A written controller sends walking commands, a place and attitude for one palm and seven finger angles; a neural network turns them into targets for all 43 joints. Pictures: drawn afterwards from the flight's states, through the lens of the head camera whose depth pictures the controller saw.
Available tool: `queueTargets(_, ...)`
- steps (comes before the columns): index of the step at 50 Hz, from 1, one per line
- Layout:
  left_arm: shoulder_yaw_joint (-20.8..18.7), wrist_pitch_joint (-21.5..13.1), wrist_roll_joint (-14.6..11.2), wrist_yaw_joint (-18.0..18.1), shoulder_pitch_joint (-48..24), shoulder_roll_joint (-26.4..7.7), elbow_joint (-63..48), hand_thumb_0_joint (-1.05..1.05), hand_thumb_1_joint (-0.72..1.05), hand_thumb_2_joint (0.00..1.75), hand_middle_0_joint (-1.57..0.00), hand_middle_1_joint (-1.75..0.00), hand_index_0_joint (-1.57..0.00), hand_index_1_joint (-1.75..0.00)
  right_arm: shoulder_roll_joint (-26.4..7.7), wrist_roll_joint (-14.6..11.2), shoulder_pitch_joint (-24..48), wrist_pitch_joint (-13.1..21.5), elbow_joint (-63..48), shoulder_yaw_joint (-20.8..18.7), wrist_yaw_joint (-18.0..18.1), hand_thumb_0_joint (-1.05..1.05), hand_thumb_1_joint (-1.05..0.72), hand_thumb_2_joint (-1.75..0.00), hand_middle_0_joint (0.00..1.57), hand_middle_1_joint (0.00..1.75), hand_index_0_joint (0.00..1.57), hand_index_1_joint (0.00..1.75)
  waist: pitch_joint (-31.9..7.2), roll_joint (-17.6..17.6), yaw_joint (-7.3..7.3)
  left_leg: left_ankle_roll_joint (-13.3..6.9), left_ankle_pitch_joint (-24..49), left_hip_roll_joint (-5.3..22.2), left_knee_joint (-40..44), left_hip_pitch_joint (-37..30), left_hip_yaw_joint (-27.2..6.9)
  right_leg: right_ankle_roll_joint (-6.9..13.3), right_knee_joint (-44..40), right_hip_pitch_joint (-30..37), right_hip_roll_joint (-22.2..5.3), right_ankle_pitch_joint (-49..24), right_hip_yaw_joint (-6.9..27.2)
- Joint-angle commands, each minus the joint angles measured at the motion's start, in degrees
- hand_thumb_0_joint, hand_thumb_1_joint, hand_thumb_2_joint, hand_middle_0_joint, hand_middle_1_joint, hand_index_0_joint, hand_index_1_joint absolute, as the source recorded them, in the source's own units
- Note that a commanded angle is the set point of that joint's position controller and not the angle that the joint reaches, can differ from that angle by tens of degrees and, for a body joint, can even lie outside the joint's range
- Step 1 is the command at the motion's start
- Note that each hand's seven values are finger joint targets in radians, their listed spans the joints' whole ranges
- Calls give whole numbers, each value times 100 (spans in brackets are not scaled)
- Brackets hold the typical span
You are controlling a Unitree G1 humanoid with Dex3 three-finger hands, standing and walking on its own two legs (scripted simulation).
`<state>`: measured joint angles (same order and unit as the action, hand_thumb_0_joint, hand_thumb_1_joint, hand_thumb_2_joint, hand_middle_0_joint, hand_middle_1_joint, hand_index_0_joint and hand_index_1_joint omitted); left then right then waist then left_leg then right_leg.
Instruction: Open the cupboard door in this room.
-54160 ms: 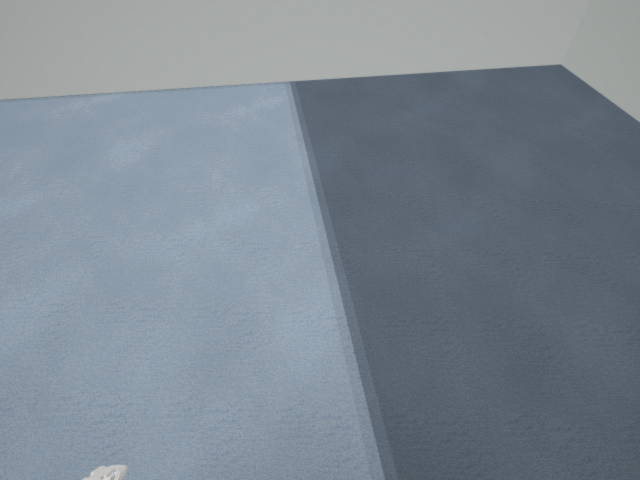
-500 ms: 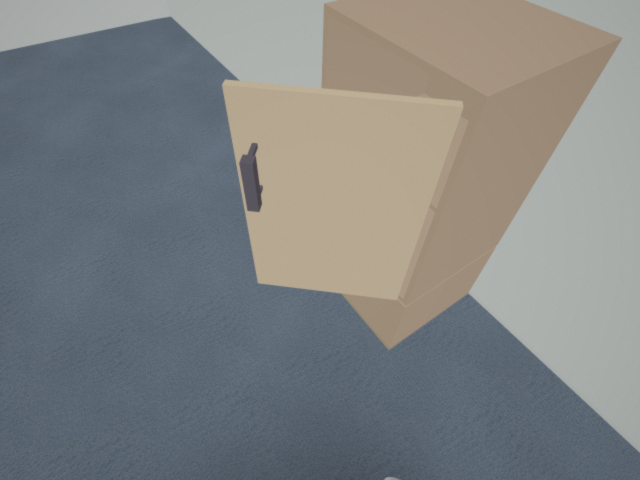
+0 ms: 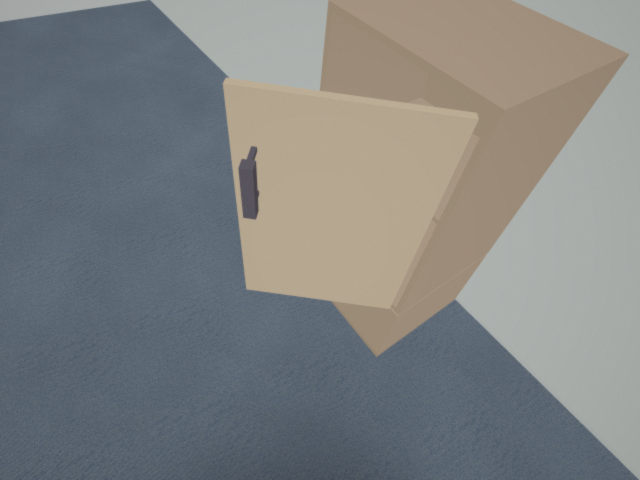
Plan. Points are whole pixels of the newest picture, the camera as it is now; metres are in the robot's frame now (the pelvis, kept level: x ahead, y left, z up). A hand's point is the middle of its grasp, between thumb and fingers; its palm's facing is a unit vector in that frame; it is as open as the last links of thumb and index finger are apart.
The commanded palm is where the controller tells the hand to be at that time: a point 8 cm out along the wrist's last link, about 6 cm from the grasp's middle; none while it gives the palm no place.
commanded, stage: come to a stop and stand still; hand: left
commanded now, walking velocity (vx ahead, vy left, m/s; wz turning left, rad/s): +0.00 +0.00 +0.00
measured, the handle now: (251, 182) +0.59 +0.15 -0.02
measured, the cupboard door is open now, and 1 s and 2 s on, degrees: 48 48 48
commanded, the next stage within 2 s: look again from close up in 1.26 s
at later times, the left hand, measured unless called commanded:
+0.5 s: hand out of the picture -0.03 +0.18 -0.16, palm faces +0.00 -0.97 -0.26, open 7.4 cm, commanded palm none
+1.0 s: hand out of the picture +0.01 +0.14 -0.17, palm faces -0.03 -0.98 -0.21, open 7.4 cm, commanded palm none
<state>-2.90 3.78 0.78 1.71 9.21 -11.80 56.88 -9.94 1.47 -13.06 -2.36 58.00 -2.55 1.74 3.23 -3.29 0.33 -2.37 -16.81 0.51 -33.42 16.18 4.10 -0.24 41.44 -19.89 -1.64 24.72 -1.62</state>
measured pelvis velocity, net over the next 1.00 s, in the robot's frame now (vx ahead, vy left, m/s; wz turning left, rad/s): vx -0.01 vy -0.04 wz -0.03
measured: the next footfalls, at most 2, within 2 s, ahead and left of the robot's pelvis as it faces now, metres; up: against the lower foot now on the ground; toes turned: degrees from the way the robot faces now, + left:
right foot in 0.24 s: -0.02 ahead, -0.14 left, +0.00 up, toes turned +0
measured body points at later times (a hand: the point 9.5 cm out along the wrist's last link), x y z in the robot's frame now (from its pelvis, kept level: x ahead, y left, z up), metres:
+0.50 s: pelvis -0.03 -0.01 +0.00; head -0.02 -0.03 +0.45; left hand -0.03 +0.23 -0.14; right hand +0.02 -0.24 -0.16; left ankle +0.01 +0.09 -0.73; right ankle -0.06 -0.14 -0.73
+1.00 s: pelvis -0.01 -0.04 +0.01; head +0.01 -0.05 +0.46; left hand +0.01 +0.19 -0.15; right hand +0.00 -0.27 -0.15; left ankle +0.01 +0.09 -0.73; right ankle -0.06 -0.14 -0.73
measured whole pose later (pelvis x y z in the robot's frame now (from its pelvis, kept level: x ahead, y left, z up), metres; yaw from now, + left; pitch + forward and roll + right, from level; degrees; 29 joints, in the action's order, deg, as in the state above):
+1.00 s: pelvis -0.01 -0.04 +0.01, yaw -1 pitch +0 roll +1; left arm 0.9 -0.7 0.8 1.9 15.8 -9.8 61.1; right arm -10.0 0.7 -14.8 0.3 63.4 0.1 1.1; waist 1.3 -0.3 0.3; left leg 1.2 -13.3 2.7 -27.2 13.7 4.6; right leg 1.7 28.3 -8.9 1.6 19.3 1.8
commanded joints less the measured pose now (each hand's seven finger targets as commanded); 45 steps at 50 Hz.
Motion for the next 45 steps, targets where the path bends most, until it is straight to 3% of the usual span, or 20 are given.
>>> queueTargets(1,-109,-92,6,-50,221,-319,-257,0,90,90,-20,-30,-20,-30,-864,54,39,195,-358,-53,113,0,-90,-90,20,30,20,30,-41,1133,-132,-838,1413,1561,1802,150,-1635,68,1373,-218,46,451,425)
queueTargets(2,-72,-128,11,-67,287,-262,-207,0,90,90,-20,-30,-20,-30,-820,41,71,224,-333,-37,121,0,-90,-90,20,30,20,30,-158,1020,-154,-810,1872,1475,1675,-162,-1420,45,1067,-185,34,398,328)
queueTargets(4,-6,-172,-21,-65,292,-219,-158,0,90,90,-20,-30,-20,-30,-884,4,-94,253,-205,-42,116,0,-90,-90,20,30,20,30,-552,1115,-52,-760,2444,1395,1559,-809,-1235,-10,385,45,19,341,188)
queueTargets(6,36,-190,-31,-59,318,-250,-97,0,90,90,-20,-30,-20,-30,-919,-29,-256,260,-68,-61,100,0,-90,-90,20,30,20,30,-640,1105,24,-690,2521,1350,1509,-982,-1190,-15,-294,344,41,107,69)
queueTargets(7,52,-210,-30,-52,431,-256,-44,0,90,90,-20,-30,-20,-30,-878,-53,-250,268,-38,-63,91,0,-90,-90,20,30,20,30,-551,1006,-18,-631,2511,1304,1441,-896,-1133,1,-770,556,29,-173,61)
queueTargets(9,65,-258,-30,-26,713,-348,110,0,90,90,-20,-30,-20,-30,-835,-109,-175,275,19,-42,71,0,-90,-90,20,30,20,30,-517,780,-111,-326,1879,1025,1292,-664,-1028,40,-1896,1074,-37,-1102,234)
queueTargets(10,67,-295,-12,-3,722,-438,160,0,90,90,-20,-30,-20,-30,-693,-133,-180,273,20,-34,52,0,-90,-90,20,30,20,30,-347,449,-45,-105,1206,772,1292,-431,-944,146,-2168,1100,-246,-1429,598)
queueTargets(11,88,-317,-12,-9,667,-523,165,0,90,90,-20,-30,-20,-30,-638,-136,-169,263,22,-17,19,0,-90,-90,20,30,20,30,-202,341,18,58,622,568,1360,-482,-793,248,-2265,793,-489,-1330,776)
queueTargets(12,103,-324,-7,-11,623,-577,154,0,90,90,-20,-30,-20,-30,-566,-118,-191,270,53,-7,-13,0,-90,-90,20,30,20,30,-78,698,45,101,479,493,1481,-586,-779,296,-2240,523,-568,-1141,788)
queueTargets(13,227,-398,133,205,1069,-531,155,0,90,90,-20,-30,-20,-30,-882,-147,191,316,-426,1,-53,0,-90,-90,20,30,20,30,98,1060,-52,183,1867,649,477,-637,-599,144,-1943,229,-447,-1643,758)
queueTargets(14,188,-441,74,200,841,-679,-11,0,90,90,-20,-30,-20,-30,-645,-97,-112,304,-433,5,-98,0,-90,-90,20,30,20,30,-501,622,80,120,970,662,650,-499,-752,219,-1619,549,-308,-773,562)
queueTargets(15,194,-455,57,168,847,-595,-94,0,90,90,-20,-30,-20,-30,-837,-81,-89,280,-528,-14,-121,0,-90,-90,20,30,20,30,-496,496,49,22,189,699,840,-275,-863,234,-1532,490,-179,-357,486)
queueTargets(17,204,-483,74,113,954,-551,-134,0,90,90,-20,-30,-20,-30,-817,-46,-42,296,-643,13,-139,0,-90,-90,20,30,20,30,-417,866,7,-91,-138,705,1087,-103,-974,268,-1407,480,-103,-435,355)
queueTargets(19,236,-494,47,75,1017,-491,-85,0,90,90,-20,-30,-20,-30,-783,-57,-6,292,-682,26,-136,0,-90,-90,20,30,20,30,-151,582,5,-94,-313,612,1146,-18,-919,273,-1497,337,-122,-496,450)
queueTargets(21,270,-517,38,59,1006,-459,-72,0,90,90,-20,-30,-20,-30,-759,-68,-48,293,-651,44,-138,0,-90,-90,20,30,20,30,-1,216,28,-68,-334,540,1136,-64,-809,274,-1662,182,-181,-434,607)
queueTargets(26,281,-552,16,54,966,-532,-38,0,90,90,-20,-30,-20,-30,-703,-73,-209,318,-444,95,-135,0,-90,-90,20,30,20,30,111,-184,80,12,117,420,938,-339,-545,265,-1928,-30,-314,-476,870)
queueTargets(28,272,-558,14,52,999,-559,-17,0,90,90,-20,-30,-20,-30,-664,-67,-225,342,-346,119,-129,0,-90,-90,20,30,20,30,63,72,48,18,298,433,958,-396,-499,273,-1911,38,-316,-693,892)
queueTargets(31,264,-554,4,53,1008,-566,23,0,90,90,-20,-30,-20,-30,-646,-72,-257,355,-230,139,-117,0,-90,-90,20,30,20,30,101,-120,32,50,404,425,939,-373,-438,277,-1961,112,-322,-837,950)
queueTargets(39,232,-553,-7,58,1031,-550,139,0,90,90,-20,-30,-20,-30,-574,-76,-271,397,86,175,-72,0,-90,-90,20,30,20,30,-38,229,-41,90,920,500,918,-461,-383,266,-1905,434,-328,-1589,891)
queueTargets(45,220,-548,-12,54,1006,-526,225,0,90,90,-20,-30,-20,-30,-555,-79,-288,400,220,174,-40,0,-90,-90,20,30,20,30,-157,278,-42,118,1144,547,900,-590,-337,270,-1894,594,-330,-2018,881)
